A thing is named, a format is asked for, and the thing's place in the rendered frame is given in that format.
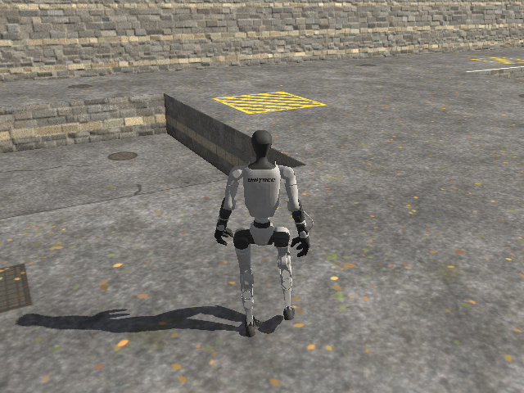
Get robot right forearm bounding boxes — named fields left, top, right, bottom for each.
left=292, top=199, right=309, bottom=238

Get left robot upper arm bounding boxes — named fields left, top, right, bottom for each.
left=223, top=165, right=245, bottom=210

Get left robot hand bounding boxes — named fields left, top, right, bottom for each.
left=215, top=228, right=233, bottom=246

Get robot torso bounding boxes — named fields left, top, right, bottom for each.
left=243, top=161, right=281, bottom=246

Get robot left forearm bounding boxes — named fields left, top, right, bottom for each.
left=216, top=198, right=232, bottom=231

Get right robot hand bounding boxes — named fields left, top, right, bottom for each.
left=291, top=235, right=310, bottom=257

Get right robot upper arm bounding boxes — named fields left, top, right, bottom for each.
left=279, top=165, right=300, bottom=212

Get left robot foot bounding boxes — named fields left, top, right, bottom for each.
left=245, top=316, right=256, bottom=337

